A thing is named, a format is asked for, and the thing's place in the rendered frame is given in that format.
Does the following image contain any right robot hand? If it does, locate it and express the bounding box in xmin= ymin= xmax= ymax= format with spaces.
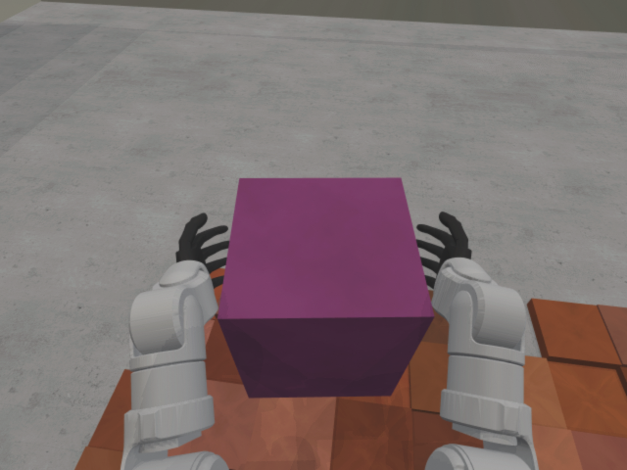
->
xmin=416 ymin=211 xmax=471 ymax=289

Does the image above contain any left robot hand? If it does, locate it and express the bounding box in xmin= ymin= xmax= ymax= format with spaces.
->
xmin=175 ymin=212 xmax=229 ymax=288

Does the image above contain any right robot forearm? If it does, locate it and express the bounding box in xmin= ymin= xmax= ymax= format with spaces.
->
xmin=431 ymin=258 xmax=539 ymax=470

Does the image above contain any right robot upper arm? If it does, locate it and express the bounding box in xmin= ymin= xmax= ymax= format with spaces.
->
xmin=425 ymin=444 xmax=531 ymax=470

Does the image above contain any left robot forearm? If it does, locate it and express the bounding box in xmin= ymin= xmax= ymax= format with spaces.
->
xmin=121 ymin=260 xmax=218 ymax=470

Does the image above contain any carton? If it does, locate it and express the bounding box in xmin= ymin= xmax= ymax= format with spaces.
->
xmin=217 ymin=178 xmax=435 ymax=398

